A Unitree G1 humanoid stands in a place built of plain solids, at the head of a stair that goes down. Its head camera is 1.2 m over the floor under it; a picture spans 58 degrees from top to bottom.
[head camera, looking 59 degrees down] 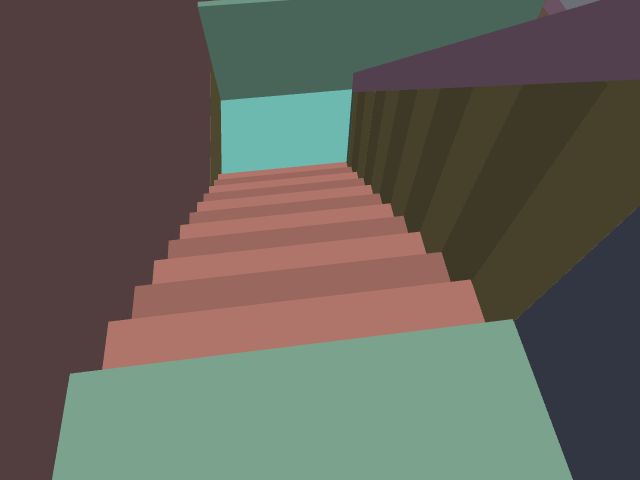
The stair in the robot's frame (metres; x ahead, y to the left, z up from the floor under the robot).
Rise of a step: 0.19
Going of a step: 0.22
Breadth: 1.25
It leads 7 degrees to the left of straight ahead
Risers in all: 12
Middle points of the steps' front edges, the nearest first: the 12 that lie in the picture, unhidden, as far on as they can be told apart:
0.38 0.06 0.00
0.59 0.09 -0.18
0.81 0.11 -0.37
1.03 0.14 -0.56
1.24 0.17 -0.74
1.46 0.20 -0.93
1.68 0.22 -1.11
1.90 0.25 -1.30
2.11 0.28 -1.49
2.33 0.31 -1.67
2.55 0.33 -1.86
2.77 0.36 -2.04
